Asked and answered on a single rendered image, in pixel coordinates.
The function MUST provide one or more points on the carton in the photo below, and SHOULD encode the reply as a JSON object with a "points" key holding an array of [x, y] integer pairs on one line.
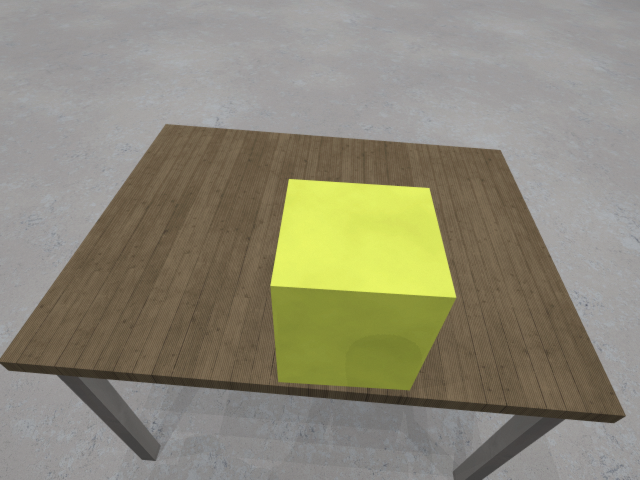
{"points": [[361, 284]]}

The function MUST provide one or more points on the table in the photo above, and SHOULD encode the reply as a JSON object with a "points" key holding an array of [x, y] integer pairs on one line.
{"points": [[172, 286]]}

